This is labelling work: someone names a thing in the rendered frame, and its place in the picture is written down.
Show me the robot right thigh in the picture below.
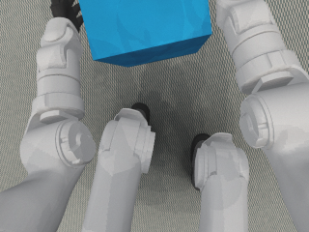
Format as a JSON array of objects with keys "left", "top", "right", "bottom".
[{"left": 194, "top": 141, "right": 248, "bottom": 232}]

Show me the robot left forearm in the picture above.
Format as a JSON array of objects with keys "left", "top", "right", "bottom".
[{"left": 23, "top": 16, "right": 85, "bottom": 137}]

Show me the carton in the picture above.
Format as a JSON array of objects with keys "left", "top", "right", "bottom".
[{"left": 78, "top": 0, "right": 212, "bottom": 68}]

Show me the left robot hand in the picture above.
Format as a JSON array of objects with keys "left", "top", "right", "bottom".
[{"left": 50, "top": 0, "right": 84, "bottom": 34}]

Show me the left robot upper arm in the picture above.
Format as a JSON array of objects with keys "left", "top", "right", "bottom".
[{"left": 0, "top": 119, "right": 97, "bottom": 232}]

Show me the robot left thigh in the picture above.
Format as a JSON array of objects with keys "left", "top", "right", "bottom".
[{"left": 81, "top": 117, "right": 155, "bottom": 232}]

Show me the robot thigh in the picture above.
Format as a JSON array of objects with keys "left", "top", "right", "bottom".
[
  {"left": 81, "top": 117, "right": 155, "bottom": 232},
  {"left": 194, "top": 141, "right": 248, "bottom": 232}
]

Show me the robot right forearm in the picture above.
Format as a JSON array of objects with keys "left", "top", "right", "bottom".
[{"left": 215, "top": 0, "right": 309, "bottom": 95}]

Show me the right robot upper arm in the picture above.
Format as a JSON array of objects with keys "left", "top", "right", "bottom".
[{"left": 239, "top": 82, "right": 309, "bottom": 232}]

